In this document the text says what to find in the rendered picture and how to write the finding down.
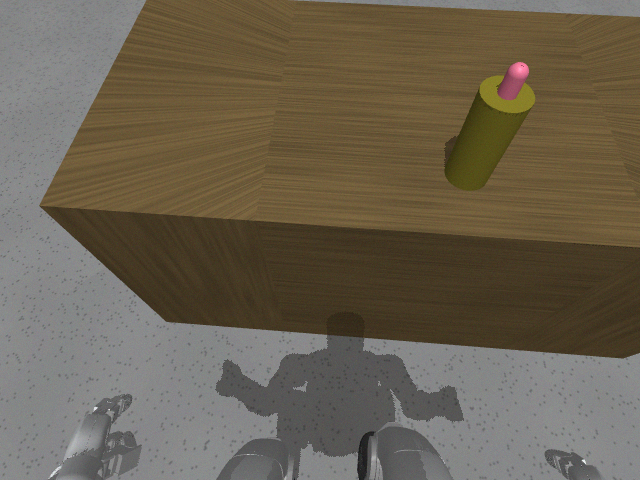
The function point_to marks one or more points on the right robot foot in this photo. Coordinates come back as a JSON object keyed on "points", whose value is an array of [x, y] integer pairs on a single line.
{"points": [[363, 456]]}

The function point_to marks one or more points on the right robot hand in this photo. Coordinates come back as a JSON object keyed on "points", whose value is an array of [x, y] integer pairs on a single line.
{"points": [[572, 466]]}

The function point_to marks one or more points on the bottle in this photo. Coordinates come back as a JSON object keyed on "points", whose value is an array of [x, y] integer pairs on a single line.
{"points": [[497, 112]]}

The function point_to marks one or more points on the left robot arm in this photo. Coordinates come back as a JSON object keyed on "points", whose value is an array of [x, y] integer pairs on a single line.
{"points": [[80, 467]]}

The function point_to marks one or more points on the left robot hand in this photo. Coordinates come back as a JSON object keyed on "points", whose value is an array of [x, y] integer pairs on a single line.
{"points": [[118, 451]]}

